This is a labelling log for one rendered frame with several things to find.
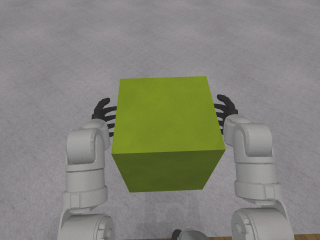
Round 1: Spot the robot left upper arm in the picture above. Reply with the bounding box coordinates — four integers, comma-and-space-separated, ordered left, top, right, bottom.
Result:
58, 213, 115, 240

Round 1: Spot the robot right thigh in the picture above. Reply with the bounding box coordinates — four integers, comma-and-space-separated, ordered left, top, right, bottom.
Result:
177, 230, 210, 240

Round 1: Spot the robot right upper arm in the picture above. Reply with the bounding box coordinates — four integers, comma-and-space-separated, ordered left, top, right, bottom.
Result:
231, 207, 294, 240

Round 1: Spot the right robot hand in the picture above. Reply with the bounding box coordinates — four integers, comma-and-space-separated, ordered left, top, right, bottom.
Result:
214, 94, 238, 135

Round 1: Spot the robot right forearm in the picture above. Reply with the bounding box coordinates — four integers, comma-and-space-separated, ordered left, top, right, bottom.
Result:
223, 114, 295, 240

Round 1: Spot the robot left forearm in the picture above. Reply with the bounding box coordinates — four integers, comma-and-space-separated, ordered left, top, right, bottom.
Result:
57, 118, 111, 240

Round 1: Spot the robot right shin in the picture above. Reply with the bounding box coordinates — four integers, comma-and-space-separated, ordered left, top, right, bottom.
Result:
180, 227, 194, 235

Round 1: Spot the carton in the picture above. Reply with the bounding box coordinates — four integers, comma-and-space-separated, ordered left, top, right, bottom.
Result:
111, 76, 226, 193

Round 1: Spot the left robot hand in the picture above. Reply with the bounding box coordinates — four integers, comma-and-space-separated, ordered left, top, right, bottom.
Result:
91, 97, 117, 137

